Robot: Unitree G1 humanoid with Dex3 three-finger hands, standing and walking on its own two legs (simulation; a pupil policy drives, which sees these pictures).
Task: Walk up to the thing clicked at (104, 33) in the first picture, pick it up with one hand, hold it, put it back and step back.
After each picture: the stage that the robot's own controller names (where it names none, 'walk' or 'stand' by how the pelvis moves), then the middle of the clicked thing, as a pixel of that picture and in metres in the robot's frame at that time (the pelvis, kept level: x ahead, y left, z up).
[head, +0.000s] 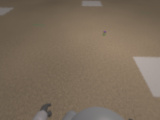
stand; (104, 33) +2.07 -0.34 -0.72
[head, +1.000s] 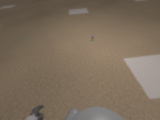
walk; (92, 38) +1.95 +0.10 -0.70
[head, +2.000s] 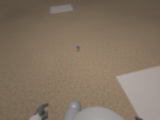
walk; (78, 49) +1.33 +0.33 -0.72
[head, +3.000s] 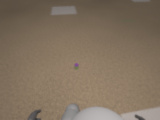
walk; (76, 66) +0.85 +0.24 -0.70
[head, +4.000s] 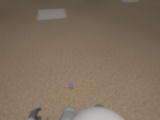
walk; (71, 86) +0.49 +0.21 -0.70
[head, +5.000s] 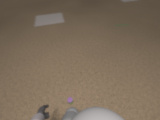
stand; (70, 100) +0.30 +0.23 -0.70
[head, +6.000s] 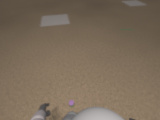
stand; (71, 103) +0.28 +0.19 -0.72
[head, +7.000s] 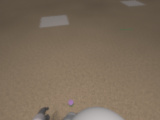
stand; (71, 103) +0.29 +0.21 -0.73
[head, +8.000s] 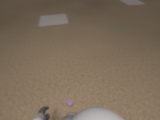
stand; (70, 103) +0.28 +0.21 -0.73
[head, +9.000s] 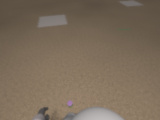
stand; (70, 104) +0.28 +0.21 -0.73
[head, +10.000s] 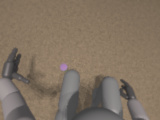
go down; (64, 68) +0.35 +0.23 -0.37
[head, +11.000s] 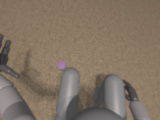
go down; (62, 66) +0.36 +0.24 -0.30
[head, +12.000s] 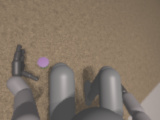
close in; (43, 63) +0.34 +0.26 -0.22
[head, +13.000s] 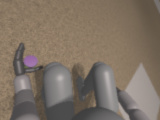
close; (30, 63) +0.34 +0.27 -0.21
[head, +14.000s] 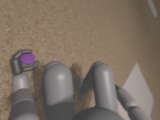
close; (28, 61) +0.35 +0.27 -0.21
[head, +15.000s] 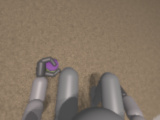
lift; (52, 68) +0.30 +0.26 -0.09
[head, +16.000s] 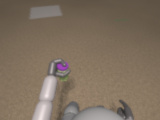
hold; (63, 71) +0.32 +0.18 +0.04
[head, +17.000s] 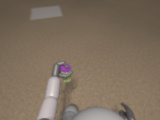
hold; (66, 73) +0.32 +0.17 +0.00
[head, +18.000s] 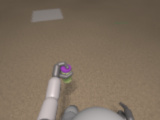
hold; (66, 73) +0.32 +0.17 +0.00
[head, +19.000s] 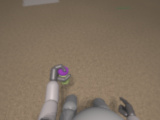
crouch; (64, 75) +0.31 +0.18 -0.05
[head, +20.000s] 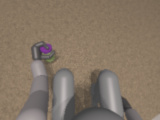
lower; (48, 53) +0.43 +0.26 -0.10
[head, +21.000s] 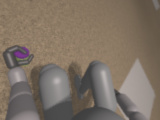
lower; (23, 57) +0.38 +0.28 -0.22
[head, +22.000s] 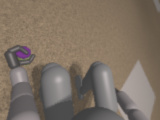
lower; (24, 56) +0.38 +0.29 -0.21
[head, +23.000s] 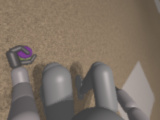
lower; (26, 56) +0.37 +0.29 -0.22
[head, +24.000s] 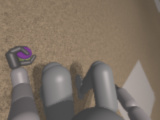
lower; (25, 56) +0.37 +0.28 -0.21
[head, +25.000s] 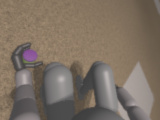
open; (29, 58) +0.36 +0.27 -0.22
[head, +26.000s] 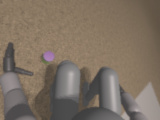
stand; (47, 58) +0.36 +0.25 -0.23
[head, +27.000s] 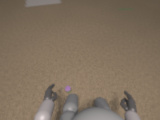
stand; (68, 89) +0.33 +0.21 -0.59
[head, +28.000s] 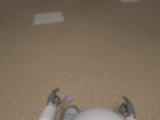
stand; (69, 99) +0.32 +0.21 -0.66
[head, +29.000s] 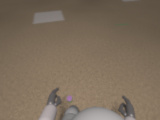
stand; (69, 99) +0.31 +0.21 -0.67
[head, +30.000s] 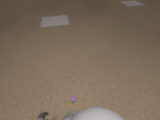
stand; (72, 99) +0.34 +0.20 -0.72
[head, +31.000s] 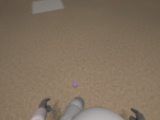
walk; (75, 84) +0.42 +0.19 -0.70
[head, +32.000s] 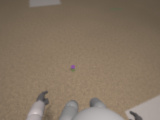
walk; (73, 68) +0.68 +0.21 -0.70
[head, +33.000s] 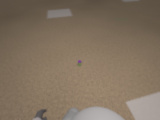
stand; (79, 63) +0.97 +0.22 -0.70
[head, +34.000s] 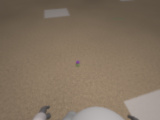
stand; (77, 63) +0.96 +0.22 -0.72
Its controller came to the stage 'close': yes
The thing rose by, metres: 0.71
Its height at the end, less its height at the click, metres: +0.00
